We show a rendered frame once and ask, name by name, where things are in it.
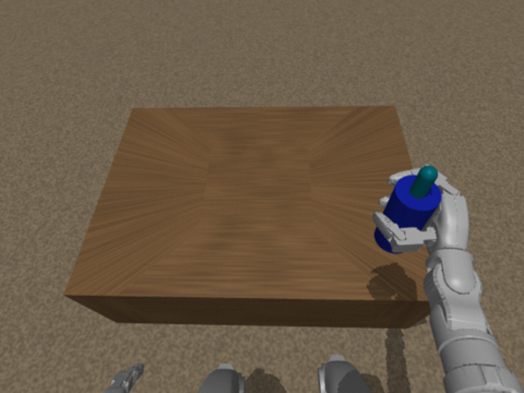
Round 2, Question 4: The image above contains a right robot hand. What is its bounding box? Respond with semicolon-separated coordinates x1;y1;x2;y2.
373;164;469;255

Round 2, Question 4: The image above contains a bottle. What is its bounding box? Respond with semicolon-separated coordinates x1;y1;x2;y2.
374;165;441;254

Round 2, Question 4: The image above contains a right robot arm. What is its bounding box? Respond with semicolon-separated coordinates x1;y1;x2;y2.
423;248;524;393

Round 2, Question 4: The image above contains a left robot hand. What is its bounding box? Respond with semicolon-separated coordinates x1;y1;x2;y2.
103;363;144;393

